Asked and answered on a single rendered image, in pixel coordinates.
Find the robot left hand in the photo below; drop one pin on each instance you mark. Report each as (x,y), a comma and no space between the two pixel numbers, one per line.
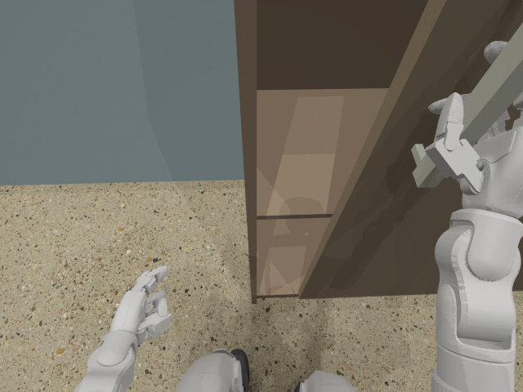
(135,313)

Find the wardrobe door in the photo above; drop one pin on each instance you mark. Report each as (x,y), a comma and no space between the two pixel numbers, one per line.
(382,236)

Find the robot right hand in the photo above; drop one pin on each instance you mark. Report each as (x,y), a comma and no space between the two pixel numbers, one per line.
(499,186)

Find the left robot forearm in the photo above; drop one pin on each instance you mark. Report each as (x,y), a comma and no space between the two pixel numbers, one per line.
(110,368)

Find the handle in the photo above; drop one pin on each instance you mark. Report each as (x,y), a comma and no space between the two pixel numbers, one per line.
(494,93)

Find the right robot forearm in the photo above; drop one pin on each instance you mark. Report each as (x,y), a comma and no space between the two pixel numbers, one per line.
(478,260)

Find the right robot thigh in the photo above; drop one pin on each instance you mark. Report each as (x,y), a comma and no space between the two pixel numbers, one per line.
(326,382)

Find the left robot foot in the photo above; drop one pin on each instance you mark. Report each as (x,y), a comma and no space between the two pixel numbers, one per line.
(242,357)

